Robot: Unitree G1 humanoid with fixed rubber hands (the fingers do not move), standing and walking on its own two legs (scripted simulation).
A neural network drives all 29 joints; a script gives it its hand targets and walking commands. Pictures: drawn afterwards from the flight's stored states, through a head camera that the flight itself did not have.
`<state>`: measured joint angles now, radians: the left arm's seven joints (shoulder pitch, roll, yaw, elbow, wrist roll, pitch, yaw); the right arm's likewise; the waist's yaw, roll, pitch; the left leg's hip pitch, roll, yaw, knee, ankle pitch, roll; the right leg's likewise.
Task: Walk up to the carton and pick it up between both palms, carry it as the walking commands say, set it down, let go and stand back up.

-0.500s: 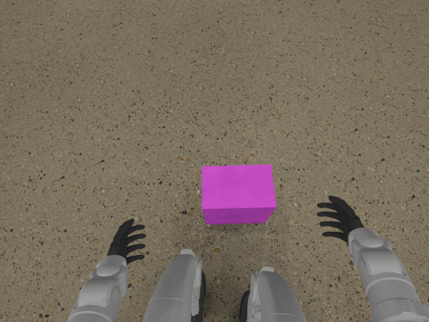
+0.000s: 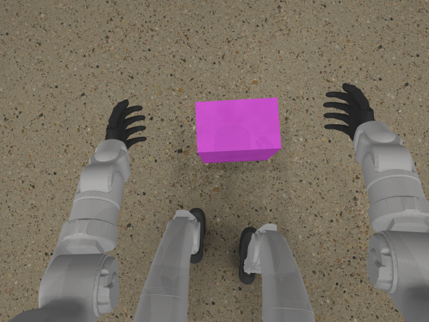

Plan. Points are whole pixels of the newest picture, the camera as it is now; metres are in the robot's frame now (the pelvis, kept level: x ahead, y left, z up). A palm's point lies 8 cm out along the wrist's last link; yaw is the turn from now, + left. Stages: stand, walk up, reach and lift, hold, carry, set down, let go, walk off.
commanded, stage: reach and lift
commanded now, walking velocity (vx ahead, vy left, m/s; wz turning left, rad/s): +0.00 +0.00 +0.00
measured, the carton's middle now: (235, 134) +0.52 +0.00 -0.53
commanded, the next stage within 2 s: none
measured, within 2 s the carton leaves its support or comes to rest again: neither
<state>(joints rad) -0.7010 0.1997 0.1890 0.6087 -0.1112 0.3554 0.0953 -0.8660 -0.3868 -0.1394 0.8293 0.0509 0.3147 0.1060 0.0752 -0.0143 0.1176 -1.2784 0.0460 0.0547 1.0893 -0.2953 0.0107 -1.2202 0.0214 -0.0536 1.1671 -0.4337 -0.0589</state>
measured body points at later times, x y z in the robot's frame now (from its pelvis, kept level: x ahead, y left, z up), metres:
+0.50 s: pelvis -0.01 +0.01 -0.01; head +0.35 -0.01 +0.25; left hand +0.51 +0.22 -0.15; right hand +0.55 -0.20 -0.16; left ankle +0.11 +0.13 -0.63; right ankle +0.05 -0.09 -0.63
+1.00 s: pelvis -0.05 +0.01 -0.14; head +0.33 +0.01 +0.09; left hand +0.51 +0.21 -0.29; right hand +0.54 -0.20 -0.28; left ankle +0.11 +0.14 -0.63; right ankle +0.05 -0.09 -0.63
